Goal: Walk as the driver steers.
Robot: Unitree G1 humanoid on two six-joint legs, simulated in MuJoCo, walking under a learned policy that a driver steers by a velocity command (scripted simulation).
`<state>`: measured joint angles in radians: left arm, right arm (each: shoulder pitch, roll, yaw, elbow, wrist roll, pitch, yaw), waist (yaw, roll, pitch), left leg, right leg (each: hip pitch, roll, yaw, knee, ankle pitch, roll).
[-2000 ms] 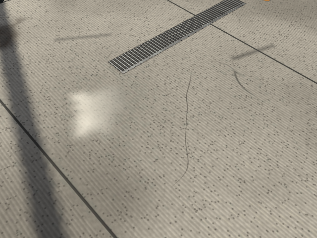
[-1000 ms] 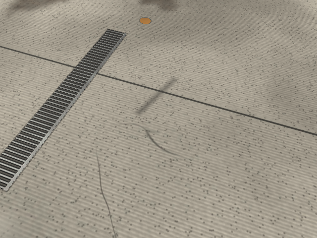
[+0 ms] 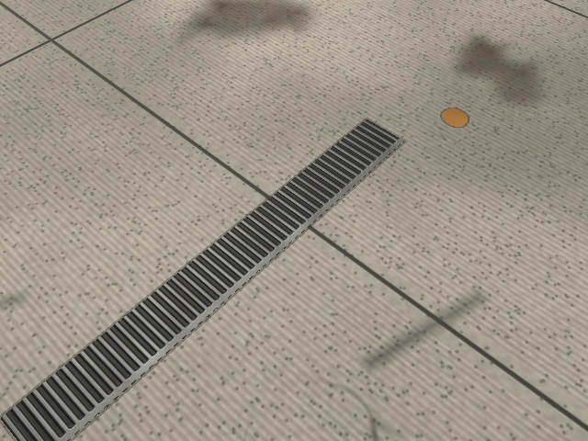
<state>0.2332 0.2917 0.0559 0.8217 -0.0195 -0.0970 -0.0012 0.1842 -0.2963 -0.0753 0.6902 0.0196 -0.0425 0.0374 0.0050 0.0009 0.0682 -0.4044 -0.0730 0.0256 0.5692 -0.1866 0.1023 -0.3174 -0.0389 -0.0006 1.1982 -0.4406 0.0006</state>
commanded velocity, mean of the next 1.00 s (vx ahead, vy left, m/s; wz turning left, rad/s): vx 0.50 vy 0.00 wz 0.54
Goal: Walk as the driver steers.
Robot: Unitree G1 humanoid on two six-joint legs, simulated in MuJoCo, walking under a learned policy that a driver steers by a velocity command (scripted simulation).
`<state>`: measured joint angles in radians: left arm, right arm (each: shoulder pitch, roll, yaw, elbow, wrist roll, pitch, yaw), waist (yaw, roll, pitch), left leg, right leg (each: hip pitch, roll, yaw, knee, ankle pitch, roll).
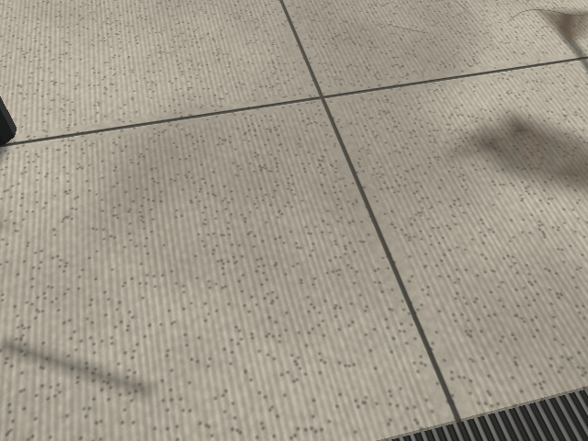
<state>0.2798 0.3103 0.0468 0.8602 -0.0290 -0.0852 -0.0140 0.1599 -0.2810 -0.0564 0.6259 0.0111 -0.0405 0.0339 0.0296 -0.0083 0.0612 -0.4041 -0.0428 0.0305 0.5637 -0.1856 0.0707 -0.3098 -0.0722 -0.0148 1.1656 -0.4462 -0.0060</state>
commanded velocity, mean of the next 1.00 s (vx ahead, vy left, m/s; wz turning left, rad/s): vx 0.50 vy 0.00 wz -0.33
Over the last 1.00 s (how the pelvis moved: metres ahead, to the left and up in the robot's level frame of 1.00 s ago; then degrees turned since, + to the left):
0.51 0.12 0.00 32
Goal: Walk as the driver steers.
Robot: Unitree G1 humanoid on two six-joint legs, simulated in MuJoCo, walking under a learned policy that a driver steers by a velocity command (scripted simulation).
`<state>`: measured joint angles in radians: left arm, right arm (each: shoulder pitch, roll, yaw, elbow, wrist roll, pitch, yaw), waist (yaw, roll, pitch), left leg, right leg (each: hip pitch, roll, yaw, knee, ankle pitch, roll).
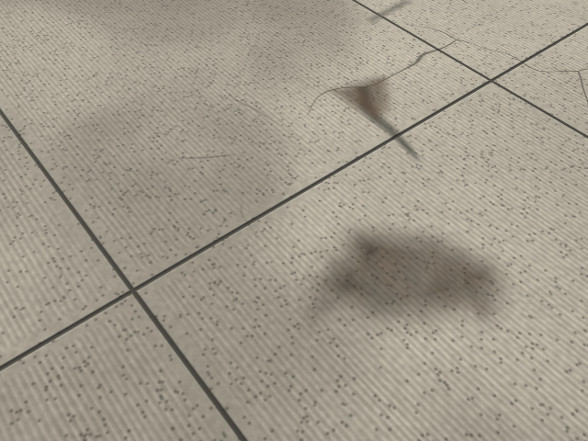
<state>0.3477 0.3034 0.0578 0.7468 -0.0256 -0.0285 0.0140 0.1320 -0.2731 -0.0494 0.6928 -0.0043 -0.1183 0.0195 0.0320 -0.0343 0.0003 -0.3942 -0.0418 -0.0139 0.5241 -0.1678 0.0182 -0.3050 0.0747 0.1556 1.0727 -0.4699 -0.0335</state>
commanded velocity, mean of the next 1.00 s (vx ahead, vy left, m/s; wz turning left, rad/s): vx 0.50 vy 0.00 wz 0.10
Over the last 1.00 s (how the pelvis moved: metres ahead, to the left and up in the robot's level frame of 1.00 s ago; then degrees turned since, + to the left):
0.58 -0.09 0.00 -25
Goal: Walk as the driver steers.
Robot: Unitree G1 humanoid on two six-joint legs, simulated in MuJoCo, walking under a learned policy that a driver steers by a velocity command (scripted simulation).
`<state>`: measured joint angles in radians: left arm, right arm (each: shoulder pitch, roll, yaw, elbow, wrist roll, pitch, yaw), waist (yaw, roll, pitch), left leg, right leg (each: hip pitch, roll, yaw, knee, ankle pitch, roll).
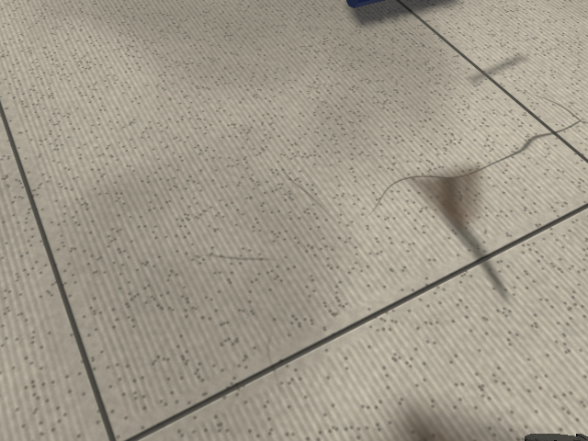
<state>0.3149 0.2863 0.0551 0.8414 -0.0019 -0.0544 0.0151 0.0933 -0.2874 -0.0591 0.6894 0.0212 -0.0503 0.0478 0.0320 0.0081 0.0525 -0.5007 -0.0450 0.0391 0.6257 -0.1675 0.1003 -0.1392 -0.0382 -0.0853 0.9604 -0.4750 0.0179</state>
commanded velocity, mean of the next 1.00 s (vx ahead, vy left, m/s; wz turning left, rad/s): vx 0.21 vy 0.00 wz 0.58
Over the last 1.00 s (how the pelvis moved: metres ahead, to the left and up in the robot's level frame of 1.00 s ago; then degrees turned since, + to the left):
0.54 -0.02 -0.01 11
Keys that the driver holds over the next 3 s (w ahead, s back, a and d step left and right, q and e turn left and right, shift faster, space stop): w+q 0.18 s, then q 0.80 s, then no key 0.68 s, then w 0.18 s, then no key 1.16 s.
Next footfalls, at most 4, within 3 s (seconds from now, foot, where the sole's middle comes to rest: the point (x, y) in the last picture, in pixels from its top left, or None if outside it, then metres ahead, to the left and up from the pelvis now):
0.38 right None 0.42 -0.10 -0.75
0.84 left None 0.30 0.16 -0.75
1.28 right None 0.41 -0.07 -0.75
2.24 right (296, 402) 0.52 0.04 -0.75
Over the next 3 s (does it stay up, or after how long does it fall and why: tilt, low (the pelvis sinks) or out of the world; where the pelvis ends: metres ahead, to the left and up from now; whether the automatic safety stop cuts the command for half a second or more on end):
stays up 0.39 0.08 0.02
